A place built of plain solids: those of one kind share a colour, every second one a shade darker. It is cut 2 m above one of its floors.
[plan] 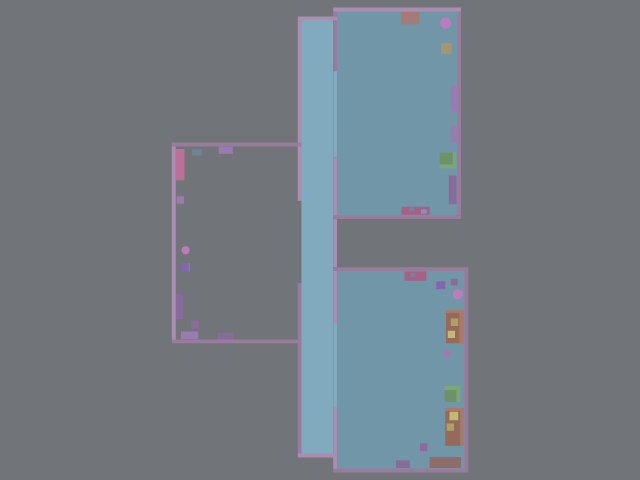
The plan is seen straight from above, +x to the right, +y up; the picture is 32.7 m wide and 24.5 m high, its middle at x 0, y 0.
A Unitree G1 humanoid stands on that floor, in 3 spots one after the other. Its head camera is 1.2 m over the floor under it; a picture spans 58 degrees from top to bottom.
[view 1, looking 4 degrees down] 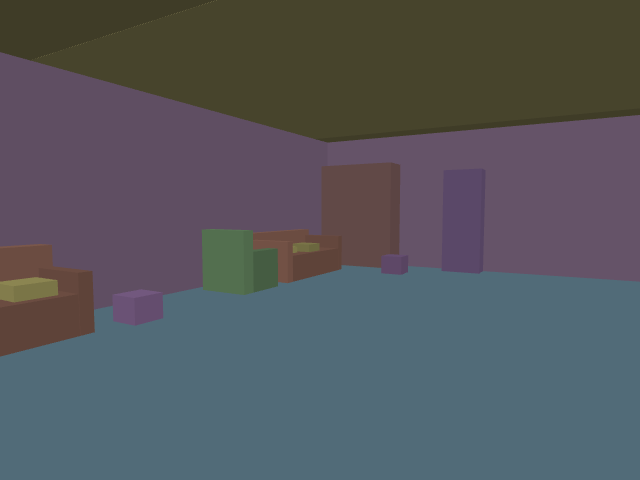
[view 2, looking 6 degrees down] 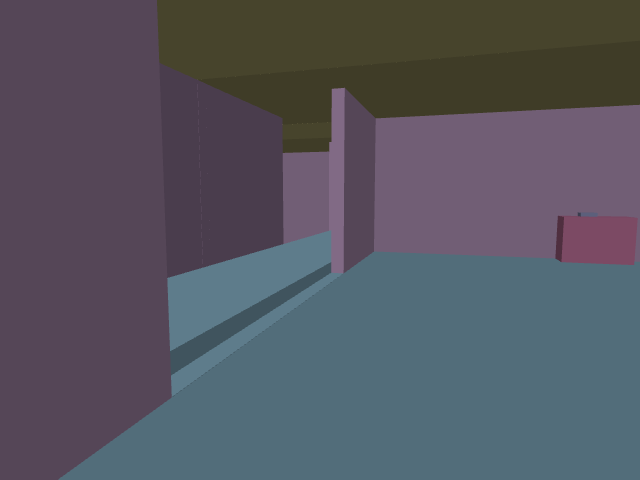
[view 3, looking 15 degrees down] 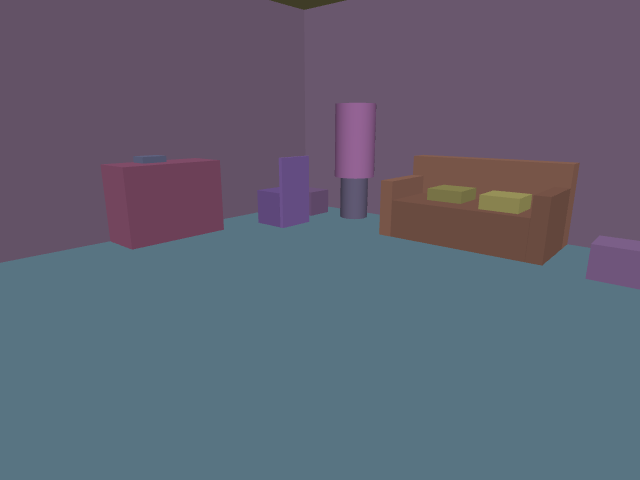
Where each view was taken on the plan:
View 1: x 2.43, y -2.77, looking -60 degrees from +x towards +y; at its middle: sofa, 8.77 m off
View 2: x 2.43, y -10.61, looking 107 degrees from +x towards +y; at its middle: floor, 9.91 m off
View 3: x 2.43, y -6.17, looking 41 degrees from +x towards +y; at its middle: floor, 4.64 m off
